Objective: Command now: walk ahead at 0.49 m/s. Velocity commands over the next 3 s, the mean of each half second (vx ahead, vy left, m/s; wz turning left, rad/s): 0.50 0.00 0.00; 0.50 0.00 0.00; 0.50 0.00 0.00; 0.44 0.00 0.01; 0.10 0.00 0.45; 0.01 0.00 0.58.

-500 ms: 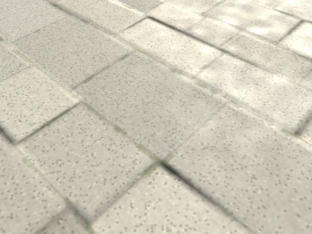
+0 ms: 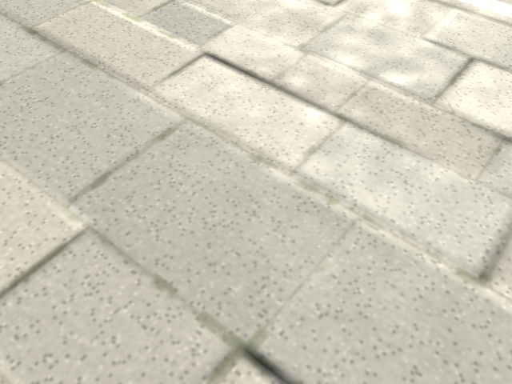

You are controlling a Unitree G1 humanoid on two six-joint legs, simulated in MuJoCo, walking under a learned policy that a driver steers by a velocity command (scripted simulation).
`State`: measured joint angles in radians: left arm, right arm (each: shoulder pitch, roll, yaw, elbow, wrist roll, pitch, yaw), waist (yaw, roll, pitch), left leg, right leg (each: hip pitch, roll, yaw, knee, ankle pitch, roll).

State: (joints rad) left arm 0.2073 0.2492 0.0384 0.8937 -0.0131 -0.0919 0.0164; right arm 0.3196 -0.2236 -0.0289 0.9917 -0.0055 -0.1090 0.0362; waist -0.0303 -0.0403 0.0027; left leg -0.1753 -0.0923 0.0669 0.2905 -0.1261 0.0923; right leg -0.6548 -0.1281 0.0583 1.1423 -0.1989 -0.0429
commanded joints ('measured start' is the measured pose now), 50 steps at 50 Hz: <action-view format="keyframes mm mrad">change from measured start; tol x32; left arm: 1 35 46 14 -42 13 4 7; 50 93 107 39 10 -8 -23 -4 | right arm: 1 -37 -131 -20 -53 1 -17 -20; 50 -133 -92 -36 -126 -2 -3 -2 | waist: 1 46 79 55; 13 -1 115 53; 17 129 -273 -380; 50 24 101 -56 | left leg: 1 -98 281 -213 -208 66 170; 15 110 257 -107 303 427 39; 18 -595 84 -198 1036 -405 -26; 40 -520 168 -68 237 106 -20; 43 -118 77 4 208 64 35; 46 602 491 -824 19 -142 278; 50 58 333 -347 -79 43 133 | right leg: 1 -33 -43 1 -135 153 29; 12 35 45 -50 -620 149 -5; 15 488 90 -79 -653 118 -79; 17 1065 -282 641 -808 -65 -283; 24 506 -89 131 -984 242 -176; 38 723 -122 11 -985 276 -146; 43 713 -76 -47 -643 729 -87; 46 -35 178 60 205 -357 13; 50 21 -12 19 70 -95 -13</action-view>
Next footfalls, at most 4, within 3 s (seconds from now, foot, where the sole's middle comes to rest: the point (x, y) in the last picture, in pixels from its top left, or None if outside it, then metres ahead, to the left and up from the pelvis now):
0.30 right None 0.34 -0.17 -0.78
0.88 left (232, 334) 0.66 0.07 -0.78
1.44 right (305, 240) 0.97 -0.16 -0.78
1.98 left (232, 176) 1.26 0.07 -0.78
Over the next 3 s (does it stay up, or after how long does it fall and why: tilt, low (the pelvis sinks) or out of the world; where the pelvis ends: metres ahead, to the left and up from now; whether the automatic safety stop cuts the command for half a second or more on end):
stays up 1.17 -0.01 -0.01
